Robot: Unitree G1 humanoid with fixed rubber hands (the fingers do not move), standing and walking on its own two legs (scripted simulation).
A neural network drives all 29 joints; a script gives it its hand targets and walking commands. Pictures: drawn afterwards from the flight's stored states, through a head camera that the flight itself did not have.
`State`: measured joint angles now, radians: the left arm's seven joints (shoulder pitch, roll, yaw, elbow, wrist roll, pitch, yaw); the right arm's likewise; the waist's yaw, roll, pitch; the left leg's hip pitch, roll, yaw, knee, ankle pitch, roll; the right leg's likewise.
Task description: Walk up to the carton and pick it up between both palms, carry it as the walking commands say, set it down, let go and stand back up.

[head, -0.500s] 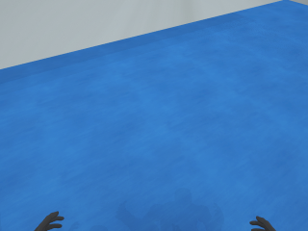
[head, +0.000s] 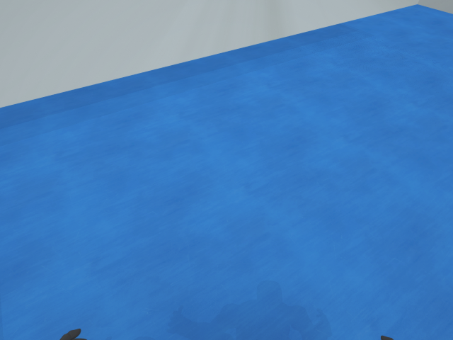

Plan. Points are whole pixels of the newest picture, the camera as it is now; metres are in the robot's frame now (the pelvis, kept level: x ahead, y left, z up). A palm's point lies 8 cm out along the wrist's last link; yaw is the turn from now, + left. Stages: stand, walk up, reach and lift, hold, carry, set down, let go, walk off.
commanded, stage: stand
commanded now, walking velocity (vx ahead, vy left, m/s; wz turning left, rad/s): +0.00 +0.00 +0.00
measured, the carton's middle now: out of the picture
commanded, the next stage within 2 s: walk up in 1.14 s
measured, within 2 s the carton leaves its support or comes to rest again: neither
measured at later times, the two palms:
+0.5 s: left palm out of the picture +0.10 +0.31 -0.10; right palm out of the picture +0.10 -0.31 -0.10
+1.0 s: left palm out of the picture +0.11 +0.31 -0.10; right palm out of the picture +0.11 -0.31 -0.10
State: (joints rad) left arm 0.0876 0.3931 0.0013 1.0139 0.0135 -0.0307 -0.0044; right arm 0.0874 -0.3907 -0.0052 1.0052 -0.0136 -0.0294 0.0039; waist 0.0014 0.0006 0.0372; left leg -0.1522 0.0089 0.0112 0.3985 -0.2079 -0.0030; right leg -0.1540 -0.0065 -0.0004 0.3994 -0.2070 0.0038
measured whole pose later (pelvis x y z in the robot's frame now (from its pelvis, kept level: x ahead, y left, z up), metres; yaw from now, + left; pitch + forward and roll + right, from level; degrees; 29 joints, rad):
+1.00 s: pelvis +0.01 +0.00 +0.00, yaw +0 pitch -2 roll +0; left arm 0.08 0.40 0.00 1.06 0.01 -0.02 0.00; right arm 0.08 -0.40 -0.01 1.06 -0.01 -0.02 0.00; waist 0.00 0.00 0.04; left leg -0.11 0.01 0.01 0.33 -0.19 0.00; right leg -0.11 -0.01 0.00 0.33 -0.19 0.01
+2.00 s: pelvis -0.04 -0.03 -0.01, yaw -20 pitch +1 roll +1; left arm 0.19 0.28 0.07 0.83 0.03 0.05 -0.01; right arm 0.14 -0.29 -0.06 0.81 0.00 0.06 -0.03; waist 0.01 -0.01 0.09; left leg -0.34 0.03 0.03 0.75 -0.42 -0.05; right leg -0.33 0.07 0.08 0.46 -0.14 -0.04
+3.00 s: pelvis +0.13 -0.30 -0.01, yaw -49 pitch +2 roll +1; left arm 0.55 0.23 0.05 1.00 0.01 -0.07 0.01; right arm -0.08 -0.22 -0.03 0.75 -0.02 -0.03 0.05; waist 0.14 0.00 0.05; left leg -0.60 0.07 0.10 0.60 -0.09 -0.05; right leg 0.12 0.01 0.08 0.22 -0.38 -0.03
